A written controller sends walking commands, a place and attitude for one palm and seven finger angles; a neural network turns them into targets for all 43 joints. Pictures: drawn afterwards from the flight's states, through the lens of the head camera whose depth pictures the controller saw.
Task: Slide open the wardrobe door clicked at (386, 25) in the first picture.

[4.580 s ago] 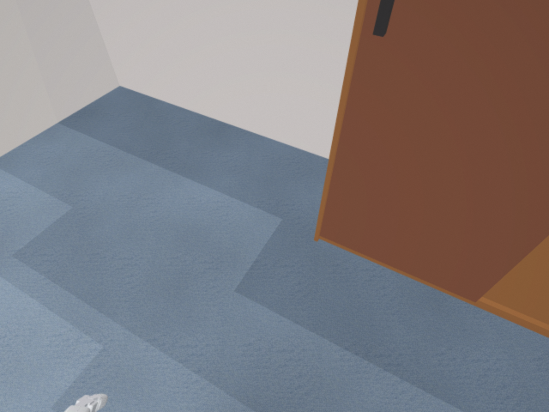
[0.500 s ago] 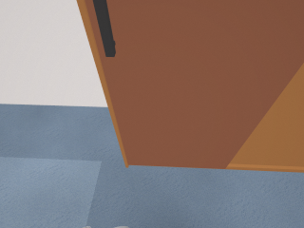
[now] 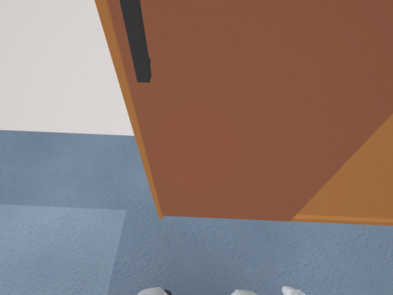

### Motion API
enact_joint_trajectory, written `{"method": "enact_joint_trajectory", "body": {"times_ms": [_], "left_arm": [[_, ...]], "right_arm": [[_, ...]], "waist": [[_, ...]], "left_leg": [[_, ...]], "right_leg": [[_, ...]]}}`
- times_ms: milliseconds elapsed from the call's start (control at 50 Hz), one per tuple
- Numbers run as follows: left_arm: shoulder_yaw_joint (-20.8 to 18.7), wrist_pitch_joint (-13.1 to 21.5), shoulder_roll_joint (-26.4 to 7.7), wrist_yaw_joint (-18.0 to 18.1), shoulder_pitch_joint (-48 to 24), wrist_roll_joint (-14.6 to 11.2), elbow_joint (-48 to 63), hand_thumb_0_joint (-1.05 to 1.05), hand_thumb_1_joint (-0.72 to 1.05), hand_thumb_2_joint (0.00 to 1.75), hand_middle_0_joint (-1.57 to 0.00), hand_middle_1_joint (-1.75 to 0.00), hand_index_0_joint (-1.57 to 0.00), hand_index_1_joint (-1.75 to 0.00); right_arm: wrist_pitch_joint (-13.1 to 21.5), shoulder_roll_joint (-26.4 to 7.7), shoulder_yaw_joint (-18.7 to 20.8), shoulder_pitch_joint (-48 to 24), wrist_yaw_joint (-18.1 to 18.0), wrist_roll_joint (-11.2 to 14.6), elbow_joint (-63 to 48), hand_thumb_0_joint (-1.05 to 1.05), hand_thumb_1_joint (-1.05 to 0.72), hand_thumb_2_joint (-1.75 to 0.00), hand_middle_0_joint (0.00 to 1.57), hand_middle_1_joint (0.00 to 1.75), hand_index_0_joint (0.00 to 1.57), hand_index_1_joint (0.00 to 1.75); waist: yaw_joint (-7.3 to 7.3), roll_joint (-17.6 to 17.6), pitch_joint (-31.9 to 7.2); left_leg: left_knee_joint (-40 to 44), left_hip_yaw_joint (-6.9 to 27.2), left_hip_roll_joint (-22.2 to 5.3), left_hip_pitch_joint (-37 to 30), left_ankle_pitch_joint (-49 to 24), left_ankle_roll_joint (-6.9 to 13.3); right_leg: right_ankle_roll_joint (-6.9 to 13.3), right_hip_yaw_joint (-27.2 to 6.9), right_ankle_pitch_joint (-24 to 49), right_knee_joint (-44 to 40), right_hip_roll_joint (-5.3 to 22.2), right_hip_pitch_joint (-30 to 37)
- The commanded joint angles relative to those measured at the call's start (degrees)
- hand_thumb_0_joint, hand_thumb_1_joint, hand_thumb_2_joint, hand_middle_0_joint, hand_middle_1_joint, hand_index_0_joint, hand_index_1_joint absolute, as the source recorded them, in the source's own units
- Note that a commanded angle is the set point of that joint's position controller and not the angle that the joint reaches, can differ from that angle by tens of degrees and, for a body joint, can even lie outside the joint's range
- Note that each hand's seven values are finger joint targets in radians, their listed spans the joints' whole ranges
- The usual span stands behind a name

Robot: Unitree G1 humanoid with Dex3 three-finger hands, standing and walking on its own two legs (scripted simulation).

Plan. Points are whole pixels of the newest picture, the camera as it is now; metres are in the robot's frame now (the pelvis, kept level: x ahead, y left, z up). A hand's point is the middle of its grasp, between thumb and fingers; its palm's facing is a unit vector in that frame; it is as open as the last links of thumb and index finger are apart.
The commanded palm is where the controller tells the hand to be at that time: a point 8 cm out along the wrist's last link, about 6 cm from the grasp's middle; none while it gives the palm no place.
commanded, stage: come to a stop and stand still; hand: left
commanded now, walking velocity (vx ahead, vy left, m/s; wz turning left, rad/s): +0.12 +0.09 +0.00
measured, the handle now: (136, 18) +0.50 +0.15 +0.28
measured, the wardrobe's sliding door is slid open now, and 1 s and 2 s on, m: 0.00 0.00 0.00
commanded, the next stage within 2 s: look again from close up in 1.84 s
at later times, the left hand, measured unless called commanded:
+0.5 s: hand out of the picture -0.01 +0.16 -0.18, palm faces +0.10 -0.98 -0.18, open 7.4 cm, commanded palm none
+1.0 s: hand out of the picture -0.02 +0.16 -0.17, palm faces +0.06 -0.98 -0.17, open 7.4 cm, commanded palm none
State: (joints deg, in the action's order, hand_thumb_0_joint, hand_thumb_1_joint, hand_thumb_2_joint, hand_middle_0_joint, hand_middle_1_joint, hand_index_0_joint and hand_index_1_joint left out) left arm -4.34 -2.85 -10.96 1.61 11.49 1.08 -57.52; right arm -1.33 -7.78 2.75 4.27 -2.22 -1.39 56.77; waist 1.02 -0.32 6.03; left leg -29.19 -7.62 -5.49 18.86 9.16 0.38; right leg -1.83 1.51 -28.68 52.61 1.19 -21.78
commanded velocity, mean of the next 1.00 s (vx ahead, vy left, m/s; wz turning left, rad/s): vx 0.03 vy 0.04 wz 0.00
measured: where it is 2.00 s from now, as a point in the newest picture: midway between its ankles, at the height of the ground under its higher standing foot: outside the picture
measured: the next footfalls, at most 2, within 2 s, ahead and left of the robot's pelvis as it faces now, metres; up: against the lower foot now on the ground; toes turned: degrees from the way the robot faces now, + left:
right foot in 0.08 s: +0.04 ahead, -0.15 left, +0.00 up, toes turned -2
left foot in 0.40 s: -0.01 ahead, +0.10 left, +0.00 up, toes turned +5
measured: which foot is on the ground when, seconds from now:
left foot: down 0.00-0.08, up 0.10-0.38, down 0.40-1.00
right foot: up 0.00-0.06, down 0.08-1.00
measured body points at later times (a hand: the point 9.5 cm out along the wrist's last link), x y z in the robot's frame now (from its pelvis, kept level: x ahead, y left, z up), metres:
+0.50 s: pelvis -0.02 -0.01 +0.01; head +0.00 +0.00 +0.45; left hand -0.02 +0.22 -0.16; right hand -0.02 -0.24 -0.15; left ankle -0.05 +0.09 -0.73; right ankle +0.00 -0.14 -0.73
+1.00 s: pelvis -0.01 +0.00 +0.01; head +0.00 +0.01 +0.46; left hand -0.02 +0.22 -0.16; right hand -0.02 -0.21 -0.15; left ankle -0.05 +0.09 -0.73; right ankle +0.00 -0.14 -0.73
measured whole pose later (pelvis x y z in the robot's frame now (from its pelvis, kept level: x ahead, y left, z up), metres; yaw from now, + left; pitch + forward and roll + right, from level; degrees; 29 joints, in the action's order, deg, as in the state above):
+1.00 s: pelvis -0.01 +0.00 +0.01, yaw +1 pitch -1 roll +0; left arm -0.5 0.3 -7.5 2.2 15.4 0.8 -67.1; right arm 1.1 -6.5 -0.1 16.6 -2.5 -0.4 66.6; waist 0.4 0.5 2.0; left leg -22.1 -5.2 0.4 5.0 16.0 1.7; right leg -2.6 2.2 -12.1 23.3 3.7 -9.8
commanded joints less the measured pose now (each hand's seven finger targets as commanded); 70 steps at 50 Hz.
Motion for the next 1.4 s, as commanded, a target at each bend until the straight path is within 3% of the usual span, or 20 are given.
{"method": "enact_joint_trajectory", "body": {"times_ms": [0, 20, 60, 80, 100, 160, 260, 300, 360, 380, 420, 640, 980, 1000, 1020, 1040, 1080, 1120, 1180, 1380], "left_arm": [[0.0, 1.2, -1.3, -0.1, 10.5, 0.2, 1.4, 0.00, 0.90, 0.90, -0.20, -0.30, -0.20, -0.30], [0.1, 1.7, -2.0, 0.0, 12.9, 0.5, 0.3, 0.00, 0.90, 0.90, -0.20, -0.30, -0.20, -0.30], [0.1, 2.6, -9.3, 0.2, 6.9, 1.1, 2.5, 0.00, 0.90, 0.90, -0.20, -0.30, -0.20, -0.30], [0.0, 2.4, -10.5, 0.2, 4.1, 1.0, 4.0, 0.00, 0.90, 0.90, -0.20, -0.30, -0.20, -0.30], [-0.3, 2.8, -10.4, 0.5, 2.4, 1.0, 4.1, 0.00, 0.90, 0.90, -0.20, -0.30, -0.20, -0.30], [0.2, 3.5, -7.9, 0.0, -0.7, 0.6, 3.6, 0.00, 0.90, 0.90, -0.20, -0.30, -0.20, -0.30], [-0.2, 3.8, -7.9, 0.1, 6.3, 0.6, 0.4, 0.00, 0.90, 0.90, -0.20, -0.30, -0.20, -0.30], [-0.3, 3.8, -7.8, 0.3, 6.6, 0.4, -0.7, 0.00, 0.90, 0.90, -0.20, -0.30, -0.20, -0.30], [0.6, 3.6, -5.3, 0.3, 4.5, -0.7, -1.7, 0.00, 0.90, 0.90, -0.20, -0.30, -0.20, -0.30], [1.0, 3.4, -3.7, 0.1, 4.7, -0.7, -1.9, 0.00, 0.90, 0.90, -0.20, -0.30, -0.20, -0.30], [1.7, 2.9, -2.4, 0.1, 3.2, -0.4, -3.1, 0.00, 0.90, 0.90, -0.20, -0.30, -0.20, -0.30], [3.2, 3.1, -1.5, 0.3, 6.0, -0.3, -8.1, 0.00, 0.90, 0.90, -0.20, -0.30, -0.20, -0.30], [3.4, 3.6, -1.1, 0.7, 7.9, -0.4, -8.5, 0.00, 0.90, 0.90, -0.20, -0.30, -0.20, -0.30], [3.7, 5.2, -12.0, 0.5, 7.0, 0.5, -2.8, 0.00, 0.90, 0.90, -0.20, -0.30, -0.20, -0.30], [2.0, 5.2, -7.6, 1.0, 8.1, 0.5, -1.9, 0.00, 0.90, 0.90, -0.20, -0.30, -0.20, -0.30], [2.0, 5.3, -7.4, 0.8, 8.2, 0.1, -0.8, 0.00, 0.90, 0.90, -0.20, -0.30, -0.20, -0.30], [2.2, 5.0, -5.8, 0.9, 9.8, 0.1, -0.1, 0.00, 0.90, 0.90, -0.20, -0.30, -0.20, -0.30], [1.8, 4.6, -7.5, 0.8, 8.7, 0.2, 1.2, 0.00, 0.90, 0.90, -0.20, -0.30, -0.20, -0.30], [1.4, 4.2, -9.7, 0.5, 6.1, 0.2, 3.6, 0.00, 0.90, 0.90, -0.20, -0.30, -0.20, -0.30], [1.5, 4.6, -16.0, -0.3, 0.3, 0.1, 5.6, 0.00, 0.90, 0.90, -0.20, -0.30, -0.20, -0.30]], "right_arm": [[0.1, -11.1, 3.2, 2.8, 0.5, -0.1, -2.5, 0.00, -0.90, -0.90, 0.20, 0.30, 0.20, 0.30], [-0.1, -9.7, 2.9, 2.9, 1.0, 0.2, -2.7, 0.00, -0.90, -0.90, 0.20, 0.30, 0.20, 0.30], [-0.9, -3.4, 1.5, 3.3, 2.1, 0.8, -4.3, 0.00, -0.90, -0.90, 0.20, 0.30, 0.20, 0.30], [-1.5, -5.5, 1.7, 1.7, 2.4, 0.5, -4.6, 0.00, -0.90, -0.90, 0.20, 0.30, 0.20, 0.30], [-1.7, -5.3, 1.6, 1.8, 2.4, 0.3, -4.3, 0.00, -0.90, -0.90, 0.20, 0.30, 0.20, 0.30], [-0.6, -6.3, 1.4, 8.9, 2.8, 0.0, 0.0, 0.00, -0.90, -0.90, 0.20, 0.30, 0.20, 0.30], [0.6, -5.5, 0.5, 8.4, 2.2, 0.2, -0.2, 0.00, -0.90, -0.90, 0.20, 0.30, 0.20, 0.30], [1.0, -5.0, 0.0, 10.4, 1.7, 0.4, 0.5, 0.00, -0.90, -0.90, 0.20, 0.30, 0.20, 0.30], [1.9, -6.0, -0.6, 16.0, 0.9, 0.5, 3.8, 0.00, -0.90, -0.90, 0.20, 0.30, 0.20, 0.30], [2.2, -7.3, -0.5, 15.7, 0.8, 0.4, 4.0, 0.00, -0.90, -0.90, 0.20, 0.30, 0.20, 0.30], [2.5, -7.7, -0.8, 13.6, 0.4, 0.5, 4.7, 0.00, -0.90, -0.90, 0.20, 0.30, 0.20, 0.30], [2.9, -5.7, -1.4, 15.1, -0.2, 0.9, 7.5, 0.00, -0.90, -0.90, 0.20, 0.30, 0.20, 0.30], [3.4, -4.6, -1.6, 16.7, -0.4, 1.0, 8.8, 0.00, -0.90, -0.90, 0.20, 0.30, 0.20, 0.30], [3.6, -13.0, -1.4, 13.6, 0.5, 0.5, 1.0, 0.00, -0.90, -0.90, 0.20, 0.30, 0.20, 0.30], [5.3, -12.4, 0.5, 16.1, -0.1, -0.1, 0.3, 0.00, -0.90, -0.90, 0.20, 0.30, 0.20, 0.30], [5.5, -12.2, 0.8, 16.8, -0.6, 0.1, 0.3, 0.00, -0.90, -0.90, 0.20, 0.30, 0.20, 0.30], [4.7, -10.9, 0.8, 16.5, -1.1, 0.4, -0.5, 0.00, -0.90, -0.90, 0.20, 0.30, 0.20, 0.30], [3.8, -11.8, 1.1, 14.7, -0.7, 0.5, -2.2, 0.00, -0.90, -0.90, 0.20, 0.30, 0.20, 0.30], [3.2, -13.3, 1.4, 12.9, -0.2, 0.4, -3.3, 0.00, -0.90, -0.90, 0.20, 0.30, 0.20, 0.30], [2.7, -18.0, 0.8, 7.4, 1.7, 0.3, -4.4, 0.00, -0.90, -0.90, 0.20, 0.30, 0.20, 0.30]], "waist": [[0.82, -9.4, -10.0], [1.89, -4.5, -10.2], [0.18, 16.2, -3.0], [1.11, 12.7, -2.5], [0.47, 16.7, -0.5], [-1.76, 10.6, -0.8], [1.98, 8.6, -2.8], [1.64, 8.5, -4.9], [-0.52, 3.2, -7.2], [0.14, -0.7, -7.7], [0.27, -7.3, -6.2], [-0.23, 0.2, -2.5], [-0.57, 0.4, -1.9], [-1.98, 1.2, 1.8], [-1.75, -2.4, -9.4], [-1.65, -6.8, -15.8], [-1.31, -3.7, -14.5], [-1.42, 2.0, -7.5], [-1.67, 0.8, -2.7], [-1.65, 2.1, -0.9]], "left_leg": [[6.9, 10.5, -11.4, -1.1, -5.1, 6.7], [4.3, 8.3, -7.4, 3.0, 5.4, 4.0], [-9.9, 3.6, 2.6, 7.7, 20.1, -2.0], [-15.1, 6.7, 2.1, 3.9, 19.5, -1.4], [-17.9, 7.7, 2.1, 5.1, 17.4, -1.1], [-20.2, 6.4, 2.6, 4.2, 10.6, -1.5], [-9.1, 5.1, 2.8, 3.4, 14.0, -2.2], [-1.3, 4.7, 3.2, -0.3, 12.1, -2.2], [9.1, 7.3, 0.4, -13.3, -1.3, -0.8], [8.3, 9.6, -3.1, -13.2, -7.1, 0.5], [11.9, 11.7, -5.0, -8.6, -7.2, 1.8], [12.9, 9.0, -2.1, -8.7, -5.4, 0.9], [12.0, 8.1, -1.5, -10.3, -8.4, 0.8], [10.5, 10.0, 1.7, -6.7, -15.3, -1.0], [5.1, 10.7, -0.3, -10.0, -25.9, -0.8], [2.6, 10.6, -0.8, -14.7, -34.7, 0.2], [0.0, 10.2, -1.5, -14.1, -31.4, 1.8], [0.6, 8.9, 0.0, -7.2, -15.7, 1.9], [3.1, 9.1, 0.1, -4.0, -7.1, 2.1], [8.5, 9.8, 0.5, -3.1, 10.0, 1.8]], "right_leg": [[1.0, 2.1, 8.7, -17.3, 1.1, 11.1], [0.6, 2.3, 14.2, -25.6, 1.5, 16.0], [7.2, -20.1, -5.6, -44.0, 18.8, 3.4], [9.1, -21.3, -12.0, -46.7, 19.9, -3.7], [9.2, -23.4, -12.2, -47.4, 18.7, -4.6], [7.1, -12.0, 2.0, -42.3, 13.2, 1.1], [9.9, -12.4, 16.3, -38.6, 15.4, 12.0], [9.7, -11.2, 24.0, -35.7, 14.6, 14.8], [5.2, -5.9, 22.7, -30.5, 9.1, 8.2], [3.3, -3.1, 21.8, -29.6, 6.5, 7.7], [1.2, 0.7, 19.2, -28.0, 4.5, 10.9], [1.2, -0.9, 24.4, -31.2, 5.7, 12.7], [1.5, -1.5, 26.7, -31.6, 5.9, 13.0], [2.7, -0.1, 31.0, -27.9, 4.2, 12.9], [3.4, -0.4, 31.9, -21.4, 4.9, 15.8], [4.4, 0.2, 34.2, -19.8, 4.6, 15.4], [4.6, 0.3, 32.6, -22.1, 4.3, 13.6], [5.0, -1.2, 34.4, -23.5, 5.7, 12.8], [4.9, -2.2, 29.1, -24.3, 5.4, 9.9], [4.1, -6.5, 7.6, -33.8, 6.4, 6.4]]}}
